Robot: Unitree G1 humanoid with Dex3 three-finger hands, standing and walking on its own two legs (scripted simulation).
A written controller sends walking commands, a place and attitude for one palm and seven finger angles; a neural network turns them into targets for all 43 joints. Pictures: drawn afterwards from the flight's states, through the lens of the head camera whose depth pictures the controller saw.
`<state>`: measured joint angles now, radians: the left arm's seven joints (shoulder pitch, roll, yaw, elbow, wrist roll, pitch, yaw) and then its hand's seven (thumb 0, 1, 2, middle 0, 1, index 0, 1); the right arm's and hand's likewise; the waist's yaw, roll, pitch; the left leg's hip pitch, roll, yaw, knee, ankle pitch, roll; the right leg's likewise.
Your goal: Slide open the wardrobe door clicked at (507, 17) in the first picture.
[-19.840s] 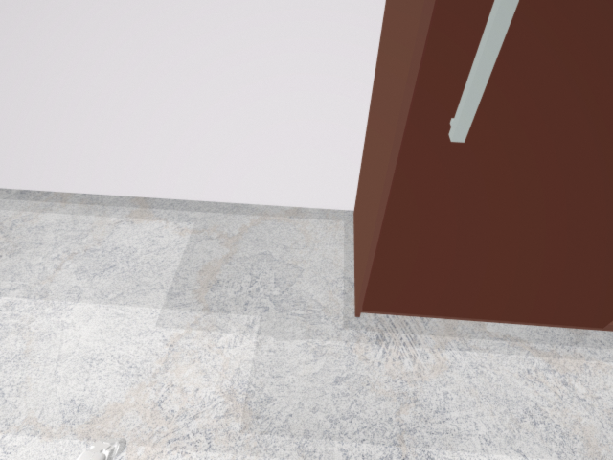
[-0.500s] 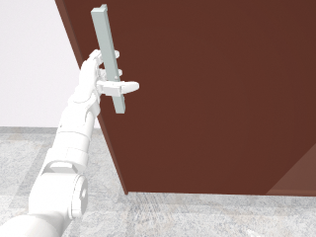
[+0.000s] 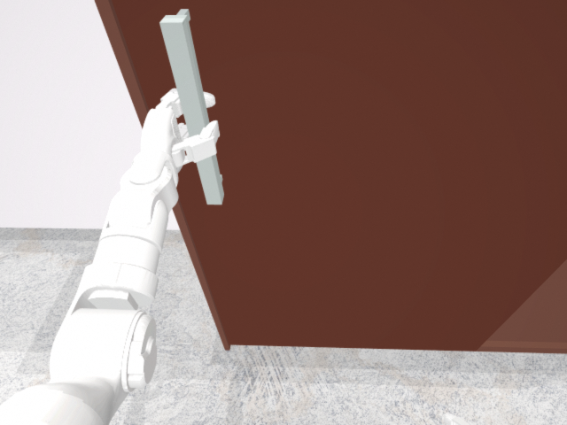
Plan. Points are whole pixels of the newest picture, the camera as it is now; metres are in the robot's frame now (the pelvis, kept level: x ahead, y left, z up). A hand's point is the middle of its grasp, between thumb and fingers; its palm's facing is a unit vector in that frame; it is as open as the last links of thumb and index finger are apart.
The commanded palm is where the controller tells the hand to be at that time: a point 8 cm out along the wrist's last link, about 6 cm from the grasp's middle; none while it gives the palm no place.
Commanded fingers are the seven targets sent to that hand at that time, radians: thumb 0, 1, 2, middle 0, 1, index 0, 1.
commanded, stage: grip the handle and tug to test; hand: left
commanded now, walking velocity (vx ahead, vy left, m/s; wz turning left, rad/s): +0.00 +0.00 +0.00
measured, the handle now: (202, 120) +0.50 +0.14 +0.20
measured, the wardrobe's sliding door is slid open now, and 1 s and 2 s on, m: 0.00 0.00 0.00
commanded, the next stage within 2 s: tug the door sideways, standing still in 0.62 s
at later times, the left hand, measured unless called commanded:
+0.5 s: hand (208, 140) +0.44 +0.12 +0.20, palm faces +0.02 -1.00 +0.01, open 6.4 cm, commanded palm +0.39 +0.17 +0.20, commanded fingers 0.00 0.90 0.90 -0.45 -1.40 -0.45 -1.40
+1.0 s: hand (210, 138) +0.45 +0.12 +0.20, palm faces +0.05 -1.00 +0.00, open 6.1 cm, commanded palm +0.43 +0.14 +0.20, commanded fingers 0.00 0.90 0.90 -0.45 -1.40 -0.45 -1.40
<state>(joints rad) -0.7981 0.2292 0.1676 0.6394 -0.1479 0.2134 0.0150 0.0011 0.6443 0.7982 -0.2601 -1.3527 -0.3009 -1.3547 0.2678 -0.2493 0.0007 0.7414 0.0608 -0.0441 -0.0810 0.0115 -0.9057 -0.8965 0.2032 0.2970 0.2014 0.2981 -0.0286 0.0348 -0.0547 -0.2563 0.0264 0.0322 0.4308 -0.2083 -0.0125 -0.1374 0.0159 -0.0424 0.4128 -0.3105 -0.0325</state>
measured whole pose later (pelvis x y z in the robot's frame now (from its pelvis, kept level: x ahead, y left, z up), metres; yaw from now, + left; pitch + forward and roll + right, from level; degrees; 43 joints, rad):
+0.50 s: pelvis +0.01 +0.00 +0.00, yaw -2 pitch +2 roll +1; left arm -0.67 0.23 0.21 0.46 -0.16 0.28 0.00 0.00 0.68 0.77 -0.23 -1.37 -0.28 -1.34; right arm 0.25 -0.25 0.01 0.69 0.06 -0.01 -0.08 0.01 -0.91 -0.90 0.20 0.30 0.20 0.30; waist -0.04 0.03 -0.07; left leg -0.21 0.03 0.06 0.40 -0.22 -0.01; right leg -0.11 0.02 -0.01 0.39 -0.31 -0.03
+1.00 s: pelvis +0.06 +0.00 +0.00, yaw +1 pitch +3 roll +0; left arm -0.56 0.13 0.11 0.16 -0.15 0.42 0.05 0.00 0.66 0.83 -0.34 -1.38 -0.34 -1.37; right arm 0.17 -0.25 0.00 0.70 0.05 0.01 -0.08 0.01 -0.91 -0.90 0.20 0.30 0.20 0.30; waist 0.03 0.05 -0.08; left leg -0.18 0.02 0.00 0.41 -0.27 -0.02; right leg -0.07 0.02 -0.07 0.41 -0.32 -0.02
